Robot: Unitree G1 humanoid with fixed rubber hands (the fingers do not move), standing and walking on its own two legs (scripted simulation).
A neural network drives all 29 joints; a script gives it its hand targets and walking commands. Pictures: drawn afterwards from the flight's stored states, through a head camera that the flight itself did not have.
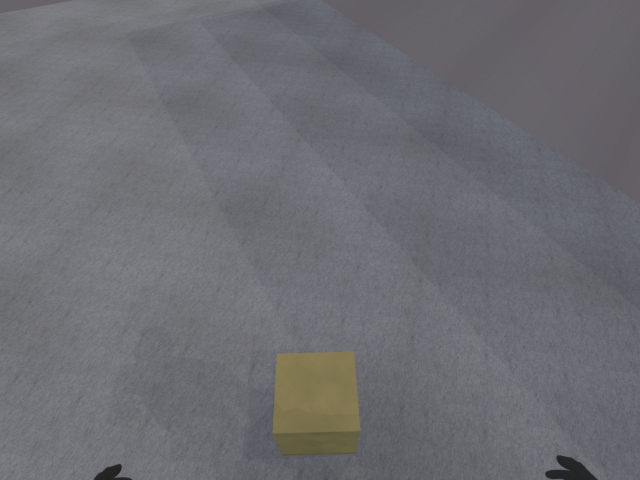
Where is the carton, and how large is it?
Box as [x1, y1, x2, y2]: [272, 352, 359, 455]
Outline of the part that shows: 353,352 277,354 272,433 282,455 354,453 359,434 359,420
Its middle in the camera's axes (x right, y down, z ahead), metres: -0.01 +0.45 +1.07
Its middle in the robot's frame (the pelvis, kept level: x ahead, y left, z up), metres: +0.41 +0.05 -0.65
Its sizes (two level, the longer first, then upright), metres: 0.210 0.200 0.250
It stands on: the floor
